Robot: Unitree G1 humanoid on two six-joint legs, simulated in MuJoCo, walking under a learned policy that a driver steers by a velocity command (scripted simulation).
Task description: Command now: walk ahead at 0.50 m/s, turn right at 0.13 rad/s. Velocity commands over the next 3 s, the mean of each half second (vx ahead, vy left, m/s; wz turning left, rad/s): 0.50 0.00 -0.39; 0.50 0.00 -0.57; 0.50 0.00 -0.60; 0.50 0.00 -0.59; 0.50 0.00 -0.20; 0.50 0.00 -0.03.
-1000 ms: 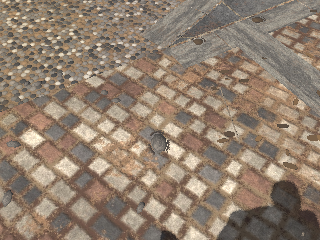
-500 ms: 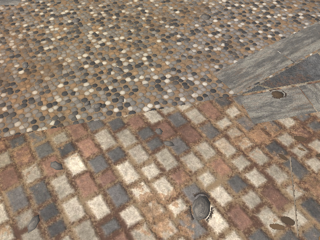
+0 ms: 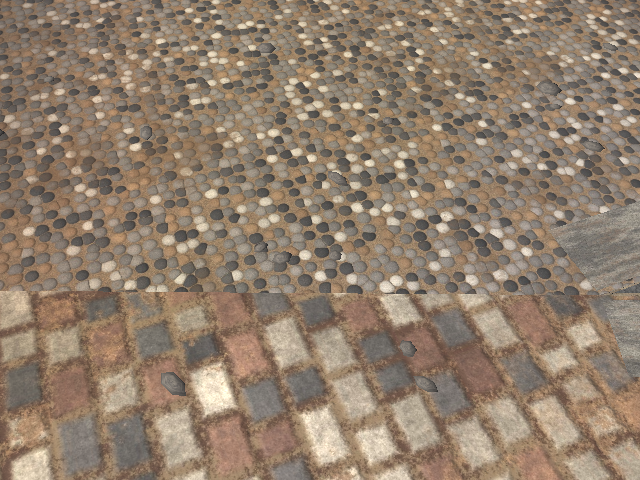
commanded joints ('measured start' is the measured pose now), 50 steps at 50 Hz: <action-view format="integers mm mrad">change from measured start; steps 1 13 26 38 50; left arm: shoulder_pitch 49 -232 2 82 5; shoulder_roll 78 1 97 147 107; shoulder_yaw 24 -1 47 60 44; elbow -41 -150 -191 -186 -266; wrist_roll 1 17 15 7 13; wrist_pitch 18 17 12 38 44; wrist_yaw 4 -37 -20 26 17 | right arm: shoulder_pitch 19 120 -26 -231 32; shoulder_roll -107 -153 -155 -103 -109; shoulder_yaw -35 -50 -24 -3 -23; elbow -29 82 -18 -81 -11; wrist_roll -9 -2 3 8 -16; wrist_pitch -42 -36 -87 -57 -48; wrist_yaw -5 -46 -36 -19 -30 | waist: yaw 3 -94 13 59 -52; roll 110 61 59 -66 136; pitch -97 55 -119 -68 -51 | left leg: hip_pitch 175 367 -388 -153 250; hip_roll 281 289 127 38 299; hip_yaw -235 74 -164 -121 -393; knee -305 -338 727 60 -250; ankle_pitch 220 371 -180 244 -54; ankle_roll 169 85 -62 -143 90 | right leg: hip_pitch -144 -290 458 225 -271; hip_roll -60 8 -105 6 18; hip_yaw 71 -3 422 292 124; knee -16 -528 -903 -876 41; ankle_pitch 119 467 353 309 50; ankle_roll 11 -11 -309 -208 0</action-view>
